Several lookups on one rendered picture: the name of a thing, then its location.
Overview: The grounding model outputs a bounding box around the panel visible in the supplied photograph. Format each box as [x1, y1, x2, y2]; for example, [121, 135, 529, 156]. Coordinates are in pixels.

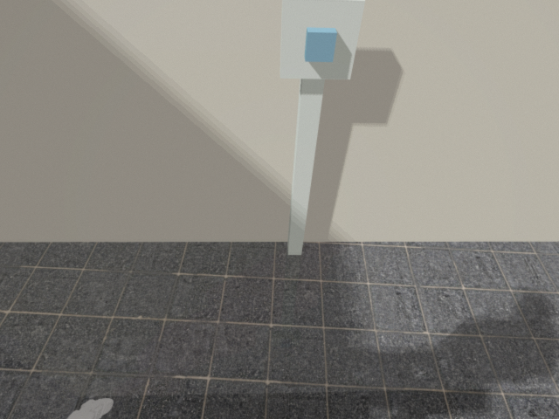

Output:
[280, 0, 365, 255]

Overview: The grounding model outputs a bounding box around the left robot hand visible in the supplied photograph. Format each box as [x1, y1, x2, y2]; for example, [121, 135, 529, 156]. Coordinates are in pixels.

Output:
[67, 398, 114, 419]

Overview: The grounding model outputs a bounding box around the button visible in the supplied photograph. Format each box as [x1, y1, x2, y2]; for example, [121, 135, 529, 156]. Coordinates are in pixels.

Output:
[305, 27, 337, 62]

